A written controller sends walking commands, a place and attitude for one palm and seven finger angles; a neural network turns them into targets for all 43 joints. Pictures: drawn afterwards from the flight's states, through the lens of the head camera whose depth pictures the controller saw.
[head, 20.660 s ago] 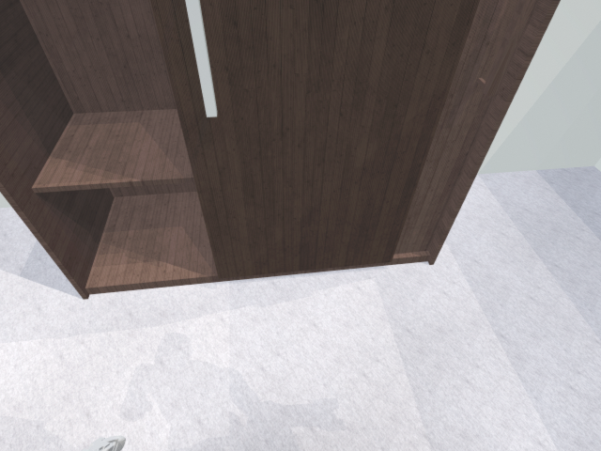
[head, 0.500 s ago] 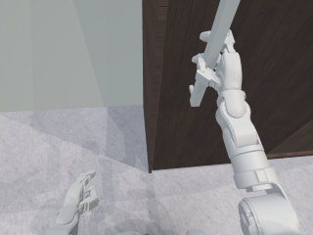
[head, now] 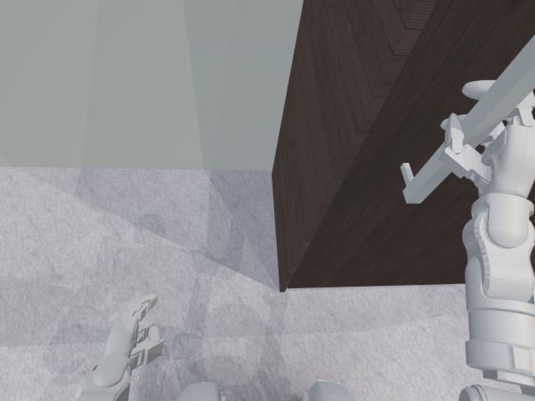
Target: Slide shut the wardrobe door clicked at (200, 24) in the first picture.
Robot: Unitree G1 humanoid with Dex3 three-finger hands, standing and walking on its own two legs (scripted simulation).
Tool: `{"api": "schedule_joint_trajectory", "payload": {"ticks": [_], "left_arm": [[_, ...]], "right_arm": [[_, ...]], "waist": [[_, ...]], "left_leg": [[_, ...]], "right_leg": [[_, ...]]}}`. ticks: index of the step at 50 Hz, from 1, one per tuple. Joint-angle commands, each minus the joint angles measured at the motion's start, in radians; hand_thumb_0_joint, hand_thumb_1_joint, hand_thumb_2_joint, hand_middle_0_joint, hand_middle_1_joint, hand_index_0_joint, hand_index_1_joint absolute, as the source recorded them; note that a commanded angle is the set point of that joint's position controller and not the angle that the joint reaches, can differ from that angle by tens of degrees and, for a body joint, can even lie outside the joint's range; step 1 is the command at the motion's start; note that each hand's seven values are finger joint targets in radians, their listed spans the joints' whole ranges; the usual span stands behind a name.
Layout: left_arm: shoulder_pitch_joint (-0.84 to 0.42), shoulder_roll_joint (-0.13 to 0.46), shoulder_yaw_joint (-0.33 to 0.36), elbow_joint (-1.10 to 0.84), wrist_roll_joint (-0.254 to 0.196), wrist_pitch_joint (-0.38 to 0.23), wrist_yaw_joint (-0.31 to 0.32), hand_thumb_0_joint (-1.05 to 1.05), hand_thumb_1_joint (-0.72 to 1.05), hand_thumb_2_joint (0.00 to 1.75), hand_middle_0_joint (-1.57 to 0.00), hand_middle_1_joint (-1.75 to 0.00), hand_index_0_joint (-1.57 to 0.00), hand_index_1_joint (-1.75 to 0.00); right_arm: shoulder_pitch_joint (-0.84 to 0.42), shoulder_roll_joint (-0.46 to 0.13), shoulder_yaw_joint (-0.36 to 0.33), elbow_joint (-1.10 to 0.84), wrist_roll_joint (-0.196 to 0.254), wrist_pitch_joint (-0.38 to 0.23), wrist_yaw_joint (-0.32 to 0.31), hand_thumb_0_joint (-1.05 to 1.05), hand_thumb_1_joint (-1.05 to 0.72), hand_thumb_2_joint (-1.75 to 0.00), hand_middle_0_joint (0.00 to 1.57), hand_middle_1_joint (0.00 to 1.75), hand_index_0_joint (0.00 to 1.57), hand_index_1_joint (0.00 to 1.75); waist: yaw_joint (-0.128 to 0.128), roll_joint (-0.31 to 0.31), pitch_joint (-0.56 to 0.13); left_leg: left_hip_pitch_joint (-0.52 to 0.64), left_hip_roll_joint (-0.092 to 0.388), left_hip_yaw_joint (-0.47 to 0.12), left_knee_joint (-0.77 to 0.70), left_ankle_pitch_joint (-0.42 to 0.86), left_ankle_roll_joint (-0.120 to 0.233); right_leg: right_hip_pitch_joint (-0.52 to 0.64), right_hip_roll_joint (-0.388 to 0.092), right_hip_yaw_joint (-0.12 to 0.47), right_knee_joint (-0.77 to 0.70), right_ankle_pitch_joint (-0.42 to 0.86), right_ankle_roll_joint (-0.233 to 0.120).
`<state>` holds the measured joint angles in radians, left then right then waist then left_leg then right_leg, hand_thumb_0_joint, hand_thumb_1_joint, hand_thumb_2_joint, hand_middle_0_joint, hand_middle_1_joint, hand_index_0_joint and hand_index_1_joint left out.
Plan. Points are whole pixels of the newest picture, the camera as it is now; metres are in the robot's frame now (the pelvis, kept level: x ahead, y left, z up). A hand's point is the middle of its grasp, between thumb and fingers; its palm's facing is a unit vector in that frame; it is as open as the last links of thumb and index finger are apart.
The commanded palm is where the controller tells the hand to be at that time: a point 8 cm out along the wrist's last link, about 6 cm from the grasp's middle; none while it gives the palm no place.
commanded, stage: stop walking and hold the door there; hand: right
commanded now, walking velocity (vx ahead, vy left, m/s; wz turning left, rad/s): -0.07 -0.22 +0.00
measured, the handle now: (469, 112) +0.44 -0.22 +0.19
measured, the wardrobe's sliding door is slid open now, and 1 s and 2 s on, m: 0.00 0.00 0.00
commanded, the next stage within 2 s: none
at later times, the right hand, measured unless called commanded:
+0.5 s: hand (455, 147) +0.40 -0.19 +0.18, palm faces +0.20 +0.97 -0.16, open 6.3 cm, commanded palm +0.36 -0.24 +0.18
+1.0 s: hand (455, 147) +0.39 -0.19 +0.18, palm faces +0.16 +0.98 -0.13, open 6.3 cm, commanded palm +0.36 -0.23 +0.18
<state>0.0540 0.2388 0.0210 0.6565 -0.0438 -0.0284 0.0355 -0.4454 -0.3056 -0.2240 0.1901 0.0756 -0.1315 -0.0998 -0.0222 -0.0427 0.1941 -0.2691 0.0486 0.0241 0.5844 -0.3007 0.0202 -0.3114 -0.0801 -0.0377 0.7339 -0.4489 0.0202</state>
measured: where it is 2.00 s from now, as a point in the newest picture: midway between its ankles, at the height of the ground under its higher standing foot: outside the picture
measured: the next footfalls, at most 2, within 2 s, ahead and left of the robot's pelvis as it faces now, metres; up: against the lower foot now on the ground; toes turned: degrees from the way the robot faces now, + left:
right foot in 0.08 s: +0.05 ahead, -0.13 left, +0.00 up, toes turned -1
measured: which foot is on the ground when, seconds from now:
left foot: down 0.00-1.00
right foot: up 0.00-0.06, down 0.08-1.00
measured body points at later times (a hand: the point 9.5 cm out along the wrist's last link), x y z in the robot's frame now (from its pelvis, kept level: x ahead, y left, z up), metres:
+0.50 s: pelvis -0.02 -0.03 +0.01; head -0.01 -0.02 +0.45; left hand +0.09 +0.23 -0.10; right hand +0.38 -0.24 +0.19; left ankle +0.00 +0.10 -0.74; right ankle +0.01 -0.13 -0.74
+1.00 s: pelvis -0.01 -0.05 +0.00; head +0.00 -0.04 +0.45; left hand +0.12 +0.21 -0.10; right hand +0.38 -0.24 +0.19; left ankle +0.00 +0.10 -0.74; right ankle +0.01 -0.13 -0.74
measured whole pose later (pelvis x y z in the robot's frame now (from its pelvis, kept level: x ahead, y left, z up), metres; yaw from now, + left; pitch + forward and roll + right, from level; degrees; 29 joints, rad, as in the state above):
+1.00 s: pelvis -0.01 -0.05 +0.00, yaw +5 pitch -2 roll +0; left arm 0.16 0.22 0.00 0.69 -0.04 -0.03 0.08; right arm -0.42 -0.29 -0.15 0.30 0.09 -0.08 -0.14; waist 0.02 -0.02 0.05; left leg -0.20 0.02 -0.06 0.43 -0.20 -0.04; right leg -0.19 -0.05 -0.20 0.46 -0.24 -0.03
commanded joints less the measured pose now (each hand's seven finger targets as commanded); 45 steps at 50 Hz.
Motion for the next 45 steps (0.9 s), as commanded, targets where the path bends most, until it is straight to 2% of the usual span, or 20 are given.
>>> {"api": "schedule_joint_trajectory", "payload": {"ticks": [1,3,4,5,7,12,13,14,16,17,18,19,22,23,24,29,30,33,37,45], "left_arm": [[-0.037,0.06,0.012,-0.167,-0.002,-0.069,0.035,0.0,0.9,0.9,-0.2,-0.3,-0.2,-0.3],[-0.029,0.097,0.031,-0.174,-0.015,-0.063,0.031,0.0,0.9,0.9,-0.2,-0.3,-0.2,-0.3],[-0.014,0.113,0.035,-0.177,-0.021,-0.058,0.022,0.0,0.9,0.9,-0.2,-0.3,-0.2,-0.3],[-0.01,0.115,0.036,-0.178,-0.018,-0.06,0.02,0.0,0.9,0.9,-0.2,-0.3,-0.2,-0.3],[0.001,0.125,0.036,-0.163,-0.011,-0.054,0.028,0.0,0.9,0.9,-0.2,-0.3,-0.2,-0.3],[0.012,0.121,0.03,-0.168,-0.009,-0.039,0.036,0.0,0.9,0.9,-0.2,-0.3,-0.2,-0.3],[0.014,0.129,0.031,-0.169,-0.006,-0.037,0.038,0.0,0.9,0.9,-0.2,-0.3,-0.2,-0.3],[0.01,0.119,0.025,-0.172,-0.005,-0.037,0.039,0.0,0.9,0.9,-0.2,-0.3,-0.2,-0.3],[0.014,0.124,0.019,-0.166,0.0,-0.037,0.044,0.0,0.9,0.9,-0.2,-0.3,-0.2,-0.3],[0.02,0.127,0.02,-0.16,0.0,-0.033,0.047,0.0,0.9,0.9,-0.2,-0.3,-0.2,-0.3],[0.024,0.13,0.019,-0.158,0.003,-0.034,0.05,0.0,0.9,0.9,-0.2,-0.3,-0.2,-0.3],[0.029,0.126,0.014,-0.155,0.006,-0.034,0.052,0.0,0.9,0.9,-0.2,-0.3,-0.2,-0.3],[0.048,0.134,0.017,-0.136,0.007,-0.034,0.056,0.0,0.9,0.9,-0.2,-0.3,-0.2,-0.3],[0.048,0.127,0.014,-0.136,0.009,-0.037,0.057,0.0,0.9,0.9,-0.2,-0.3,-0.2,-0.3],[0.051,0.13,0.015,-0.132,0.009,-0.039,0.058,0.0,0.9,0.9,-0.2,-0.3,-0.2,-0.3],[0.057,0.12,0.012,-0.112,0.01,-0.046,0.06,0.0,0.9,0.9,-0.2,-0.3,-0.2,-0.3],[0.059,0.118,0.01,-0.108,0.011,-0.046,0.06,0.0,0.9,0.9,-0.2,-0.3,-0.2,-0.3],[0.059,0.119,0.013,-0.097,0.011,-0.047,0.062,0.0,0.9,0.9,-0.2,-0.3,-0.2,-0.3],[0.057,0.111,0.009,-0.092,0.01,-0.048,0.061,0.0,0.9,0.9,-0.2,-0.3,-0.2,-0.3],[0.045,0.107,0.011,-0.102,0.012,-0.048,0.056,0.0,0.9,0.9,-0.2,-0.3,-0.2,-0.3]], "right_arm": [[-0.308,-0.225,-0.076,-0.328,-0.024,-0.074,-0.026,0.0,-0.9,-0.9,0.45,1.4,0.45,1.4],[-0.289,-0.237,-0.076,-0.33,-0.017,-0.071,-0.029,0.0,-0.9,-0.9,0.45,1.4,0.45,1.4],[-0.269,-0.218,-0.058,-0.309,-0.02,-0.072,-0.024,0.0,-0.9,-0.9,0.45,1.4,0.45,1.4],[-0.251,-0.196,-0.035,-0.299,-0.024,-0.072,-0.019,0.0,-0.9,-0.9,0.45,1.4,0.45,1.4],[-0.247,-0.266,-0.085,-0.283,-0.032,-0.073,-0.028,0.0,-0.9,-0.9,0.45,1.4,0.45,1.4],[-0.244,-0.24,-0.048,-0.211,-0.02,-0.06,-0.027,0.0,-0.9,-0.9,0.45,1.4,0.45,1.4],[-0.266,-0.275,-0.077,-0.2,-0.023,-0.056,-0.032,0.0,-0.9,-0.9,0.45,1.4,0.45,1.4],[-0.277,-0.24,-0.041,-0.192,-0.022,-0.055,-0.03,0.0,-0.9,-0.9,0.45,1.4,0.45,1.4],[-0.291,-0.239,-0.036,-0.153,-0.023,-0.05,-0.032,0.0,-0.9,-0.9,0.45,1.4,0.45,1.4],[-0.29,-0.242,-0.031,-0.148,-0.018,-0.045,-0.032,0.0,-0.9,-0.9,0.45,1.4,0.45,1.4],[-0.3,-0.279,-0.067,-0.12,-0.021,-0.041,-0.039,0.0,-0.9,-0.9,0.45,1.4,0.45,1.4],[-0.3,-0.253,-0.043,-0.099,-0.022,-0.038,-0.038,0.0,-0.9,-0.9,0.45,1.4,0.45,1.4],[-0.319,-0.263,-0.045,-0.071,-0.017,-0.033,-0.037,0.0,-0.9,-0.9,0.45,1.4,0.45,1.4],[-0.324,-0.236,-0.023,-0.071,-0.019,-0.034,-0.034,0.0,-0.9,-0.9,0.45,1.4,0.45,1.4],[-0.338,-0.256,-0.039,-0.081,-0.02,-0.036,-0.035,0.0,-0.9,-0.9,0.45,1.4,0.45,1.4],[-0.365,-0.214,0.008,-0.107,-0.016,-0.035,-0.025,0.0,-0.9,-0.9,0.45,1.4,0.45,1.4],[-0.374,-0.197,0.026,-0.114,-0.017,-0.036,-0.023,0.0,-0.9,-0.9,0.45,1.4,0.45,1.4],[-0.361,-0.217,0.006,-0.105,-0.015,-0.034,-0.026,0.0,-0.9,-0.9,0.45,1.4,0.45,1.4],[-0.357,-0.157,0.061,-0.114,-0.011,-0.038,-0.022,0.0,-0.9,-0.9,0.45,1.4,0.45,1.4],[-0.341,-0.141,0.068,-0.149,-0.016,-0.038,-0.026,0.0,-0.9,-0.9,0.45,1.4,0.45,1.4]], "waist": [[0.009,0.247,-0.616],[0.008,0.156,-0.607],[0.006,0.131,-0.585],[0.015,0.061,-0.569],[0.028,-0.029,-0.552],[0.029,-0.005,-0.502],[0.024,-0.003,-0.502],[0.027,-0.024,-0.488],[0.024,-0.054,-0.448],[0.025,-0.055,-0.434],[0.021,-0.045,-0.422],[0.022,-0.025,-0.41],[0.027,-0.006,-0.404],[0.026,-0.003,-0.408],[0.025,0.012,-0.425],[0.033,0.009,-0.458],[0.035,0.009,-0.456],[0.034,0.018,-0.447],[0.037,0.0,-0.425],[0.037,-0.001,-0.446]], "left_leg": [[0.47,0.173,-0.167,0.002,1.206,0.016],[0.348,0.152,-0.168,-0.03,1.053,-0.025],[0.303,0.143,-0.189,-0.063,0.966,-0.026],[0.267,0.138,-0.189,-0.093,0.919,-0.024],[0.25,0.127,-0.157,-0.103,0.895,-0.015],[0.199,0.089,-0.156,-0.175,0.584,-0.019],[0.188,0.082,-0.16,-0.178,0.532,-0.017],[0.175,0.075,-0.152,-0.185,0.458,-0.019],[0.139,0.051,-0.141,-0.193,0.293,-0.021],[0.124,0.048,-0.133,-0.199,0.255,-0.024],[0.11,0.043,-0.136,-0.203,0.219,-0.024],[0.113,0.042,-0.13,-0.205,0.2,-0.024],[0.092,0.041,-0.139,-0.211,0.186,-0.022],[0.089,0.042,-0.136,-0.206,0.209,-0.021],[0.091,0.042,-0.137,-0.199,0.233,-0.02],[0.102,0.052,-0.127,-0.182,0.339,-0.019],[0.106,0.05,-0.121,-0.178,0.334,-0.02],[0.087,0.049,-0.123,-0.182,0.318,-0.022],[0.072,0.041,-0.108,-0.175,0.272,-0.024],[0.074,0.047,-0.111,-0.174,0.351,-0.019]], "right_leg": [[0.152,0.022,-0.076,-0.309,0.328,-0.017],[0.284,-0.058,-0.061,-0.324,0.634,-0.042],[0.305,-0.085,-0.046,-0.3,0.707,-0.045],[0.327,-0.094,-0.052,-0.264,0.734,-0.044],[0.331,-0.097,-0.054,-0.235,0.784,-0.045],[0.297,-0.106,-0.024,-0.296,0.561,-0.047],[0.292,-0.107,-0.022,-0.309,0.535,-0.049],[0.278,-0.111,-0.017,-0.324,0.485,-0.053],[0.235,-0.124,0.002,-0.37,0.364,-0.063],[0.233,-0.13,0.008,-0.384,0.324,-0.071],[0.216,-0.132,0.011,-0.391,0.282,-0.073],[0.192,-0.132,0.016,-0.398,0.249,-0.072],[0.193,-0.126,0.019,-0.404,0.216,-0.071],[0.207,-0.131,0.019,-0.399,0.245,-0.072],[0.222,-0.131,0.017,-0.388,0.276,-0.07],[0.275,-0.132,0.0,-0.354,0.405,-0.064],[0.27,-0.134,0.002,-0.359,0.405,-0.062],[0.279,-0.135,0.0,-0.361,0.386,-0.065],[0.268,-0.138,0.01,-0.382,0.352,-0.068],[0.308,-0.132,-0.008,-0.349,0.45,-0.059]]}}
